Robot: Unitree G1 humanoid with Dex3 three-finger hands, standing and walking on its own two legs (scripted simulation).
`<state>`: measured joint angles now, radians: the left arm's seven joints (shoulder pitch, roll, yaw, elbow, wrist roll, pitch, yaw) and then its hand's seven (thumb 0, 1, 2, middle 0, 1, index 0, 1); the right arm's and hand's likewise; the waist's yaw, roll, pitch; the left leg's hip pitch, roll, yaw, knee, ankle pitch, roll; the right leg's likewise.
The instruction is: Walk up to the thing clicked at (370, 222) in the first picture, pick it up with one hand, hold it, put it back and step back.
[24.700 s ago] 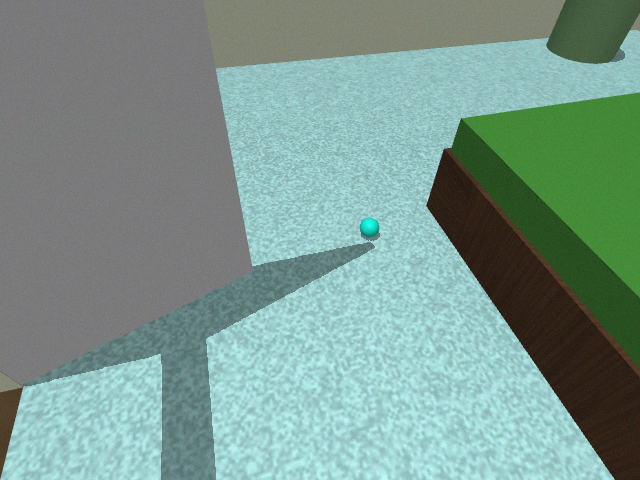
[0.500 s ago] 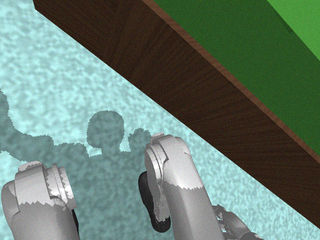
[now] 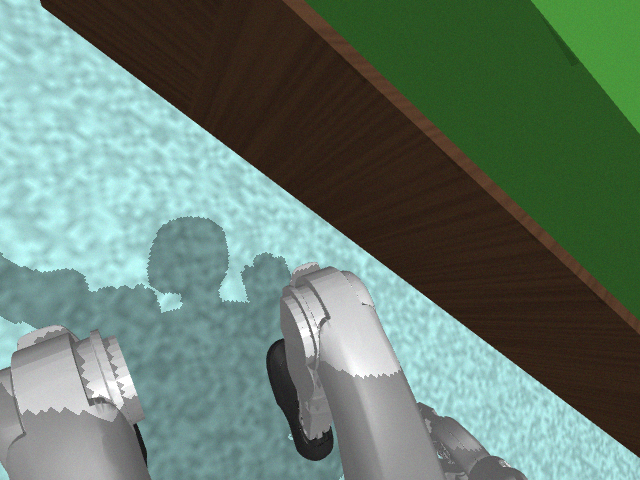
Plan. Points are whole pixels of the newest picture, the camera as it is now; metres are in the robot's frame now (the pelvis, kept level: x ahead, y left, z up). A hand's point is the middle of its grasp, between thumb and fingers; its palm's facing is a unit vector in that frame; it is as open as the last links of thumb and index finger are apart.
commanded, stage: rest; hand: left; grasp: from above
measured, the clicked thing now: out of the picture +0.43 +0.35 -0.25
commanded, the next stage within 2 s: open in 0.50 s
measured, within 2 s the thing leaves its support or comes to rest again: rests again in 0.82 s
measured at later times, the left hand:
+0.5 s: hand out of the picture +0.42 +0.35 -0.24, palm faces -0.43 -0.16 -0.89, open 10.3 cm
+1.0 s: hand out of the picture +0.43 +0.35 -0.24, palm faces -0.43 -0.16 -0.89, open 12.3 cm
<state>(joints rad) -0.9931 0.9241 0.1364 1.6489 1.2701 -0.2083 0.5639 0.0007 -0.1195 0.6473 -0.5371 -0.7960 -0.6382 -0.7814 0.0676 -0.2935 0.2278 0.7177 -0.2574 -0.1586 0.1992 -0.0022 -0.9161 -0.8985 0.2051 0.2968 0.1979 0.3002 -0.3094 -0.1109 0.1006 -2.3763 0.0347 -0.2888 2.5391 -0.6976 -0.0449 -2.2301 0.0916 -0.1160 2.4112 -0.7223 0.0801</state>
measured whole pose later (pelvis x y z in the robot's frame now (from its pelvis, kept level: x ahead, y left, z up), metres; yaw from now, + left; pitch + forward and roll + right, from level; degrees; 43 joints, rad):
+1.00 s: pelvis +0.00 +0.00 +0.00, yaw -1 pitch +28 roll -14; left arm -1.02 0.99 0.11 1.69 1.25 -0.22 0.58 -0.01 -0.24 0.77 -0.31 -0.84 -0.33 -0.83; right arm 0.05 -0.32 0.28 0.69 -0.27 -0.20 0.23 0.00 -0.91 -0.90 0.21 0.30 0.20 0.30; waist -0.33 -0.14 0.14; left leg -2.37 0.04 -0.31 2.55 -0.70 -0.04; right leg -2.21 0.10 -0.14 2.40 -0.71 0.09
